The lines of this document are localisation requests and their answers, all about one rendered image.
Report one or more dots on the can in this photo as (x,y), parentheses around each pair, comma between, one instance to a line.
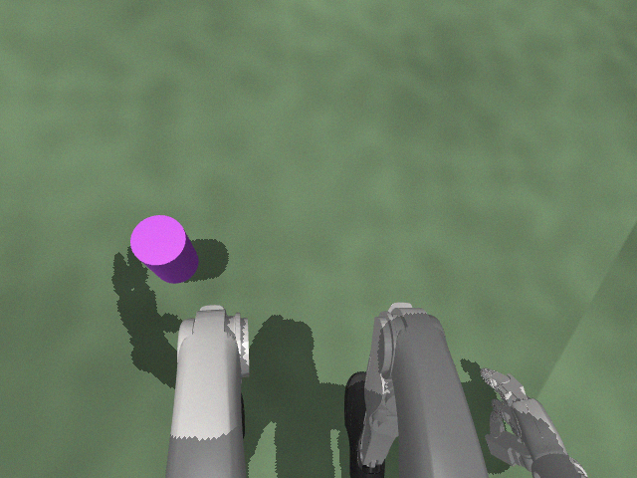
(161,244)

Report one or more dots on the right robot foot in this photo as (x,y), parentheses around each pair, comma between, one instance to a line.
(354,412)

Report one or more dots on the right robot arm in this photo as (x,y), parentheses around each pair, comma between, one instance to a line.
(557,466)

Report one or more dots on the right robot hand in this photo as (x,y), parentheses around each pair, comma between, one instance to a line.
(535,434)

